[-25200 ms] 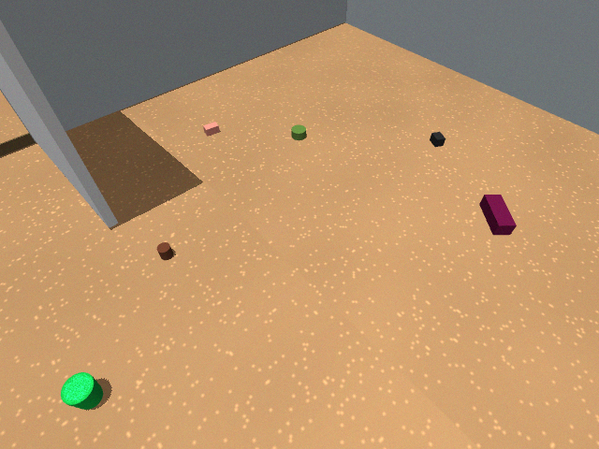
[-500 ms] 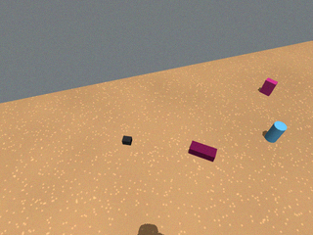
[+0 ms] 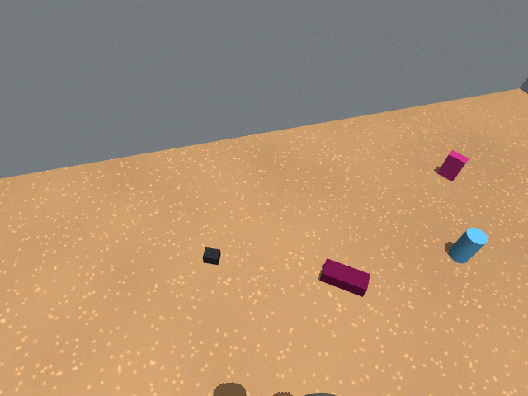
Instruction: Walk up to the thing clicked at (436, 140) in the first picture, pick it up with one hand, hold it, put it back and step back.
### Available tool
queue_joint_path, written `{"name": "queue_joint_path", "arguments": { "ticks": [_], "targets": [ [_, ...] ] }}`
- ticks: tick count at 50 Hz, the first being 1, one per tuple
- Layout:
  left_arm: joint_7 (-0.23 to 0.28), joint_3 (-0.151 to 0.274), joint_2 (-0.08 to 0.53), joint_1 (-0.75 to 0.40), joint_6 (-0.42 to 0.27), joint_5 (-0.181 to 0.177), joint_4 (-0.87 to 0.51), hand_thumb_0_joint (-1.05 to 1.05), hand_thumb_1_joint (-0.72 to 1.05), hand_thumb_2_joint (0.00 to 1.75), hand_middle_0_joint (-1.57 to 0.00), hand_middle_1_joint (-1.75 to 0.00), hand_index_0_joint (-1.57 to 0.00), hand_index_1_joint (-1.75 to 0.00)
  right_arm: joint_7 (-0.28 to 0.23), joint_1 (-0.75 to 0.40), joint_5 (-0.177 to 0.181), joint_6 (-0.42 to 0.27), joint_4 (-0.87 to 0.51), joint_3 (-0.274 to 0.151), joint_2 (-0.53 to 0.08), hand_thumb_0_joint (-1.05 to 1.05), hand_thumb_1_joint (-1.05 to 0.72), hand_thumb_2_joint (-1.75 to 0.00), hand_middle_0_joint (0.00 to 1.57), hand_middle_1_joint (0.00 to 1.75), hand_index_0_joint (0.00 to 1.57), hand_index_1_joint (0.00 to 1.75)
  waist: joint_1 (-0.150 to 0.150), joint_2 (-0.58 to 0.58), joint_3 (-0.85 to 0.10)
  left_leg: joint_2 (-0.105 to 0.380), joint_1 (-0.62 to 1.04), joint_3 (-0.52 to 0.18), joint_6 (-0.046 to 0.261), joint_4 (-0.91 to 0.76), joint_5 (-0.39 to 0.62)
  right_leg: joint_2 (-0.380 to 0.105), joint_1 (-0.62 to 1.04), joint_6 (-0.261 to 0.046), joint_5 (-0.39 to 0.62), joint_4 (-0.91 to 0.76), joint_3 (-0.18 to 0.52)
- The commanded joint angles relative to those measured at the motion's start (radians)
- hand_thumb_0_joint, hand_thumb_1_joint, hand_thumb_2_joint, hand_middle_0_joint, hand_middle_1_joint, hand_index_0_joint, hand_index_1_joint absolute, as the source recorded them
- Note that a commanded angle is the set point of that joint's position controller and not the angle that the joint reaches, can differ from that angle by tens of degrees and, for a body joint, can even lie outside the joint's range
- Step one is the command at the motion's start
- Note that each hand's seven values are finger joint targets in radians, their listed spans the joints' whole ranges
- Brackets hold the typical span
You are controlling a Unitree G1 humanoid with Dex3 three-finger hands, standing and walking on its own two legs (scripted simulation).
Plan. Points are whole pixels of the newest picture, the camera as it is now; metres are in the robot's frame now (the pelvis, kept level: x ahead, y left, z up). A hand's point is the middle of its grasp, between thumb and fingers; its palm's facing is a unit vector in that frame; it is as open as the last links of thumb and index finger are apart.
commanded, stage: walk up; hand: left
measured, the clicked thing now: (211, 256) +0.76 +0.19 -0.75
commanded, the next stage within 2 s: none
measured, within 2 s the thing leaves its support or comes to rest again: neither
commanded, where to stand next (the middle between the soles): +0.37 -0.04 m, yaw -2 degrees
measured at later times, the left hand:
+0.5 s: hand (145, 320) +0.26 +0.22 -0.12, palm faces -0.02 -0.93 -0.37, open 7.3 cm
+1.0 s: hand (142, 298) +0.32 +0.24 -0.17, palm faces -0.05 -0.94 -0.33, open 7.4 cm
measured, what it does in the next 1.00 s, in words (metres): walks ahead: right foot, then left foot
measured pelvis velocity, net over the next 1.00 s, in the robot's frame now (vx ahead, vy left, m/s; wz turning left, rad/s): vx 0.26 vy -0.02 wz -0.02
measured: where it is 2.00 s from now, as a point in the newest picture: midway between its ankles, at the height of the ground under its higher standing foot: (264, 382)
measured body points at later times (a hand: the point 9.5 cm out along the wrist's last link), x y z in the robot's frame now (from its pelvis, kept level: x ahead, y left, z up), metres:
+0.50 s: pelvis +0.16 -0.04 -0.01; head +0.18 -0.07 +0.44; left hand +0.26 +0.26 -0.10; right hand +0.21 -0.35 -0.14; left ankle +0.14 +0.11 -0.66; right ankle +0.22 -0.13 -0.74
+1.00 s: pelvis +0.26 -0.02 -0.01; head +0.28 +0.00 +0.44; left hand +0.32 +0.29 -0.14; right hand +0.35 -0.32 -0.11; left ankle +0.30 +0.11 -0.74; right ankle +0.27 -0.16 -0.73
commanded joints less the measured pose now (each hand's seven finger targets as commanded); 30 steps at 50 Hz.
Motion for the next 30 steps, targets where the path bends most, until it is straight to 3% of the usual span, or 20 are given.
{"name": "queue_joint_path", "arguments": {
  "ticks": [1, 5, 8, 10, 12, 13, 14, 15, 16, 17, 18, 20, 21, 23, 25, 28, 30],
  "targets": [
    [-0.001, 0.037, 0.169, -0.02, -0.035, -0.003, -0.1, 0.0, 0.9, 0.9, -0.2, -0.3, -0.2, -0.3, -0.026, 0.047, 0.013, -0.031, -0.09, -0.052, -0.243, 0.0, -0.9, -0.9, 0.2, 0.3, 0.2, 0.3, -0.034, 0.151, 0.059, 0.248, 0.116, -0.223, 0.104, -0.221, 0.254, -0.059, -0.225, 0.028, 0.098, -0.041, 0.028],
    [-0.009, 0.03, 0.147, -0.08, -0.034, 0.002, -0.16, 0.0, 0.9, 0.9, -0.2, -0.3, -0.2, -0.3, -0.027, 0.062, 0.016, -0.026, -0.123, -0.053, -0.255, 0.0, -0.9, -0.9, 0.2, 0.3, 0.2, 0.3, -0.035, 0.175, 0.074, 0.24, 0.128, -0.126, 0.15, -0.185, 0.442, -0.08, -0.21, 0.039, 0.158, -0.21, -0.038],
    [-0.021, 0.035, 0.13, -0.142, -0.038, 0.004, -0.194, 0.0, 0.9, 0.9, -0.2, -0.3, -0.2, -0.3, -0.022, 0.078, 0.015, -0.022, -0.152, -0.053, -0.256, 0.0, -0.9, -0.9, 0.2, 0.3, 0.2, 0.3, -0.052, 0.179, 0.065, 0.203, 0.064, -0.07, 0.122, -0.147, 0.456, -0.078, -0.091, 0.023, 0.245, -0.338, -0.107],
    [-0.023, 0.041, 0.123, -0.138, -0.038, 0.004, -0.201, 0.0, 0.9, 0.9, -0.2, -0.3, -0.2, -0.3, -0.023, 0.063, 0.02, -0.016, -0.173, -0.055, -0.262, 0.0, -0.9, -0.9, 0.2, 0.3, 0.2, 0.3, -0.037, 0.171, 0.053, 0.224, 0.008, -0.095, 0.12, -0.121, 0.401, -0.071, -0.006, 0.005, 0.276, -0.359, -0.116],
    [-0.018, 0.055, 0.139, -0.088, -0.041, 0.005, -0.187, 0.0, 0.9, 0.9, -0.2, -0.3, -0.2, -0.3, -0.028, 0.054, 0.02, -0.012, -0.194, -0.054, -0.267, 0.0, -0.9, -0.9, 0.2, 0.3, 0.2, 0.3, -0.005, 0.128, 0.04, 0.25, -0.094, -0.142, 0.126, -0.077, 0.261, -0.065, 0.129, -0.007, 0.262, -0.356, -0.103],
    [-0.015, 0.062, 0.147, -0.035, -0.044, 0.005, -0.178, 0.0, 0.9, 0.9, -0.2, -0.3, -0.2, -0.3, -0.028, 0.039, 0.02, -0.01, -0.203, -0.05, -0.268, 0.0, -0.9, -0.9, 0.2, 0.3, 0.2, 0.3, 0.031, 0.092, 0.026, 0.234, -0.118, -0.127, 0.121, 0.005, 0.288, -0.054, 0.201, -0.011, 0.268, -0.398, -0.113],
    [-0.007, 0.079, 0.177, 0.037, -0.052, 0.006, -0.161, 0.0, 0.9, 0.9, -0.2, -0.3, -0.2, -0.3, -0.027, 0.052, 0.02, -0.012, -0.212, -0.039, -0.235, 0.0, -0.9, -0.9, 0.2, 0.3, 0.2, 0.3, 0.071, 0.005, -0.035, 0.181, -0.149, -0.094, 0.093, 0.185, 0.345, -0.034, 0.33, -0.033, 0.242, -0.429, -0.105],
    [0.004, 0.097, 0.217, 0.12, -0.062, 0.012, -0.157, 0.0, 0.9, 0.9, -0.2, -0.3, -0.2, -0.3, -0.025, 0.112, 0.025, -0.013, -0.211, -0.022, -0.192, 0.0, -0.9, -0.9, 0.2, 0.3, 0.2, 0.3, 0.104, -0.125, -0.097, 0.094, -0.219, -0.032, 0.062, 0.432, 0.275, -0.098, 0.437, -0.064, 0.141, -0.518, 0.01],
    [0.012, 0.114, 0.285, 0.158, -0.071, 0.01, -0.176, 0.0, 0.9, 0.9, -0.2, -0.3, -0.2, -0.3, -0.024, 0.191, 0.025, -0.012, -0.219, -0.003, -0.135, 0.0, -0.9, -0.9, 0.2, 0.3, 0.2, 0.3, 0.087, -0.299, -0.154, -0.047, -0.361, -0.012, 0.016, 0.703, -0.235, -0.371, 0.522, -0.154, 0.116, -0.628, 0.417],
    [0.011, 0.109, 0.3, 0.107, -0.068, -0.005, -0.192, 0.0, 0.9, 0.9, -0.2, -0.3, -0.2, -0.3, -0.035, 0.168, 0.021, 0.003, -0.199, -0.029, -0.244, 0.0, -0.9, -0.9, 0.2, 0.3, 0.2, 0.3, 0.087, -0.197, -0.104, -0.038, -0.422, -0.079, 0.016, 0.795, -0.337, -0.449, 0.424, -0.256, 0.008, -0.709, 0.62],
    [0.015, 0.107, 0.286, 0.065, -0.063, -0.016, -0.209, 0.0, 0.9, 0.9, -0.2, -0.3, -0.2, -0.3, -0.041, 0.161, 0.016, 0.004, -0.183, -0.035, -0.268, 0.0, -0.9, -0.9, 0.2, 0.3, 0.2, 0.3, 0.073, -0.145, -0.05, -0.001, -0.423, -0.125, 0.011, 0.816, -0.325, -0.46, 0.334, -0.279, -0.063, -0.739, 0.605],
    [0.022, 0.091, 0.23, 0.012, -0.065, -0.019, -0.225, 0.0, 0.9, 0.9, -0.2, -0.3, -0.2, -0.3, -0.031, 0.132, 0.034, 0.001, -0.166, -0.033, -0.256, 0.0, -0.9, -0.9, 0.2, 0.3, 0.2, 0.3, 0.047, -0.046, 0.019, 0.036, -0.399, -0.177, 0.014, 0.802, -0.194, -0.361, 0.208, -0.227, 0.057, -0.74, 0.363],
    [0.024, 0.082, 0.209, -0.023, -0.069, -0.021, -0.23, 0.0, 0.9, 0.9, -0.2, -0.3, -0.2, -0.3, -0.025, 0.163, 0.034, 0.008, -0.155, -0.029, -0.233, 0.0, -0.9, -0.9, 0.2, 0.3, 0.2, 0.3, 0.014, -0.054, 0.032, 0.057, -0.361, -0.174, 0.007, 0.741, -0.135, -0.304, 0.146, -0.176, 0.076, -0.742, 0.255],
    [0.021, 0.077, 0.189, -0.051, -0.076, -0.012, -0.241, 0.0, 0.9, 0.9, -0.2, -0.3, -0.2, -0.3, -0.012, 0.195, 0.023, 0.017, -0.144, -0.03, -0.216, 0.0, -0.9, -0.9, 0.2, 0.3, 0.2, 0.3, -0.006, -0.073, 0.043, 0.054, -0.305, -0.135, -0.007, 0.681, -0.057, -0.238, 0.062, -0.161, 0.11, -0.754, 0.138],
    [0.015, 0.074, 0.184, -0.045, -0.081, -0.006, -0.264, 0.0, 0.9, 0.9, -0.2, -0.3, -0.2, -0.3, -0.003, 0.192, 0.015, 0.018, -0.148, -0.033, -0.209, 0.0, -0.9, -0.9, 0.2, 0.3, 0.2, 0.3, -0.009, -0.085, 0.023, 0.061, -0.322, -0.105, -0.031, 0.59, -0.028, -0.227, 0.086, -0.179, 0.138, -0.756, 0.081],
    [0.011, 0.075, 0.185, -0.051, -0.074, 0.008, -0.283, 0.0, 0.9, 0.9, -0.2, -0.3, -0.2, -0.3, 0.0, 0.126, 0.006, 0.012, -0.165, -0.031, -0.201, 0.0, -0.9, -0.9, 0.2, 0.3, 0.2, 0.3, 0.007, -0.1, 0.036, 0.085, -0.301, -0.06, -0.059, 0.379, -0.042, -0.218, 0.046, -0.184, 0.1, -0.749, 0.018],
    [0.014, 0.067, 0.179, -0.036, -0.062, 0.014, -0.281, 0.0, 0.9, 0.9, -0.2, -0.3, -0.2, -0.3, -0.011, 0.088, 0.0, 0.007, -0.169, -0.025, -0.178, 0.0, -0.9, -0.9, 0.2, 0.3, 0.2, 0.3, 0.028, -0.109, 0.032, 0.081, -0.241, -0.038, -0.066, 0.282, -0.004, -0.218, 0.019, -0.176, 0.229, -0.682, -0.002]
  ]
}}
